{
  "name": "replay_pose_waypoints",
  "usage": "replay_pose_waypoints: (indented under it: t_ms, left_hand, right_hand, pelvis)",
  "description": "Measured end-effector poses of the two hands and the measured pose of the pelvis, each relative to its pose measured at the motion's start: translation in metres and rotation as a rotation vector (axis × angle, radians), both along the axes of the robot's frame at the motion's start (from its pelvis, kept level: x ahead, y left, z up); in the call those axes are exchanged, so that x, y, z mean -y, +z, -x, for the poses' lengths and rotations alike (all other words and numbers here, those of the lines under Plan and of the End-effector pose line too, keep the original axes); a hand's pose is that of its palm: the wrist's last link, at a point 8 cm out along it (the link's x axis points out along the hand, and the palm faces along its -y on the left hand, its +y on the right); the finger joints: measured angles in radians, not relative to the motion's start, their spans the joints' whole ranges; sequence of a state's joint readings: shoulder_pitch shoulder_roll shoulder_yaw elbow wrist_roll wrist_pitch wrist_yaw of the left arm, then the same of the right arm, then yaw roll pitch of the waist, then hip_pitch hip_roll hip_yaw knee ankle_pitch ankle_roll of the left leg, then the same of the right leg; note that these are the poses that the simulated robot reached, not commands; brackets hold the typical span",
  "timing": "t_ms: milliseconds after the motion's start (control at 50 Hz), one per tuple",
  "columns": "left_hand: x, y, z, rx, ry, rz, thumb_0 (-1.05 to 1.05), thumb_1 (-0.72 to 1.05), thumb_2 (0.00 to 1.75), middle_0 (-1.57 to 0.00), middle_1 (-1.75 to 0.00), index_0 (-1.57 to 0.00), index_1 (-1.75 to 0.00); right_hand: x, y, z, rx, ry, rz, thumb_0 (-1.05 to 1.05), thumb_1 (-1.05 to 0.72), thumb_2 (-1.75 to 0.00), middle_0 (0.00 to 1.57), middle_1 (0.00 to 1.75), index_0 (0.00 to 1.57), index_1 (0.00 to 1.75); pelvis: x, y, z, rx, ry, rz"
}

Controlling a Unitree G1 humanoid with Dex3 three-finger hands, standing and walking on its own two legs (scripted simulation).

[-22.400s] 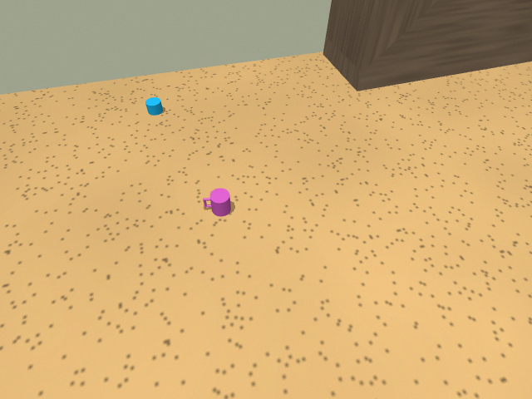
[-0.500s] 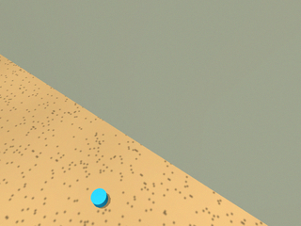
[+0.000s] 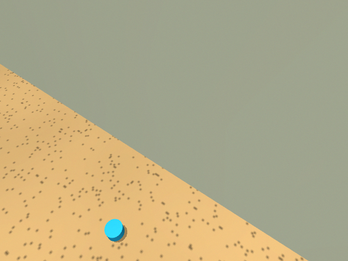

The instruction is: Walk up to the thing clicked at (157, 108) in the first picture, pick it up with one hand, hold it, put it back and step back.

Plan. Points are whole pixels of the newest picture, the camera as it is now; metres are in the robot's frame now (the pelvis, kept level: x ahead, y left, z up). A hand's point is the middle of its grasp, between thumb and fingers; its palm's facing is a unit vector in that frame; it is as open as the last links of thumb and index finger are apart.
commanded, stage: stand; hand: left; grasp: from above
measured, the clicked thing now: (114, 230) +0.39 +0.30 -0.75
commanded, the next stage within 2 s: rise first in 0.12 s
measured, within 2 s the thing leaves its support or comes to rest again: neither
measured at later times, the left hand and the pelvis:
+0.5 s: hand out of the picture +0.14 +0.25 -0.18, palm faces -0.04 -0.94 -0.35, open 9.8 cm; pelvis -0.02 +0.00 -0.02, yaw +0 degrees
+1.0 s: hand out of the picture +0.11 +0.28 -0.26, palm faces -0.21 -0.84 -0.50, open 14.2 cm; pelvis -0.04 +0.00 -0.12, yaw +0 degrees
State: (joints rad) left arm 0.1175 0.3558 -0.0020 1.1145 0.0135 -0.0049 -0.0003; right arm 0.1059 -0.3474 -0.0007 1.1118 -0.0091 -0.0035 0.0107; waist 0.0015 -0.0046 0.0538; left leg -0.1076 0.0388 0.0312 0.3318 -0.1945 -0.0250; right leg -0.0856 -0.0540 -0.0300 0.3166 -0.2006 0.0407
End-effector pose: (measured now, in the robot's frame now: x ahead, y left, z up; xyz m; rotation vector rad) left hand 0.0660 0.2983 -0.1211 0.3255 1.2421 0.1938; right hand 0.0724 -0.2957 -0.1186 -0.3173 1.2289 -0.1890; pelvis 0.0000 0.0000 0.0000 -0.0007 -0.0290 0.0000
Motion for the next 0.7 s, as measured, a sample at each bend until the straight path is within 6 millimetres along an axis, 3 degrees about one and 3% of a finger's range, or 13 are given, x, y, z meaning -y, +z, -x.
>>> replay_pose_waypoints:
  t_ms: [240,320,420,480,580,700]
  left_hand:
    - [-0.001,0.0,0.003,-0.007,0.002,-0.001,0.01,0.9,0.9,-0.21,-0.31,-0.2,-0.3]
    - [0.003,-0.002,-0.019,0.089,0.04,0.008,0.01,0.83,0.92,-0.19,-0.37,-0.17,-0.37]
    - [0.001,-0.013,-0.058,0.132,0.001,0.017,0.01,0.61,0.97,-0.12,-0.6,-0.12,-0.6]
    - [0.0,-0.016,-0.069,0.134,-0.047,0.004,0.01,0.43,0.99,-0.08,-0.76,-0.09,-0.75]
    - [-0.002,-0.028,-0.067,0.092,-0.087,-0.023,0.01,0.08,1.02,-0.05,-0.94,-0.06,-0.92]
    - [-0.009,-0.05,-0.053,0.088,-0.107,-0.058,0.01,-0.27,1.02,-0.06,-1.03,-0.06,-1.02]
  right_hand:
    - [0.0,0.0,0.002,-0.004,-0.001,0.001,0.0,-0.91,-0.9,0.21,0.3,0.2,0.3]
    - [-0.009,0.0,-0.003,0.084,-0.001,-0.005,0.0,-0.92,-0.9,0.21,0.3,0.2,0.3]
    - [-0.024,-0.007,0.0,0.13,-0.007,-0.033,0.0,-0.92,-0.9,0.21,0.3,0.2,0.3]
    - [-0.031,-0.011,0.004,0.15,-0.029,-0.051,0.0,-0.92,-0.9,0.21,0.3,0.2,0.3]
    - [-0.037,-0.019,0.005,0.18,-0.032,-0.07,0.0,-0.9,-0.9,0.21,0.3,0.2,0.3]
    - [-0.037,-0.036,-0.008,0.239,0.002,-0.06,0.01,-0.89,-0.89,0.21,0.3,0.2,0.3]
  pelvis:
    - [0.0,0.0,0.001,0.0,0.0,-0.001]
    - [0.001,-0.005,0.009,-0.044,0.012,0.001]
    - [0.004,-0.016,0.019,-0.118,0.008,0.004]
    - [0.004,-0.022,0.02,-0.14,0.001,0.006]
    - [0.001,-0.034,0.022,-0.182,-0.002,0.012]
    - [-0.002,-0.059,0.027,-0.243,-0.001,0.02]
